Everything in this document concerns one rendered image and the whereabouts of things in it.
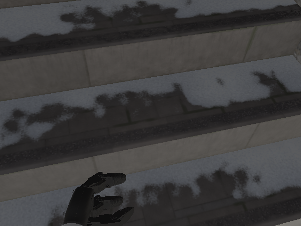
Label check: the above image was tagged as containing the robot left hand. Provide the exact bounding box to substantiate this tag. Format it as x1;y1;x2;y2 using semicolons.
63;171;135;226

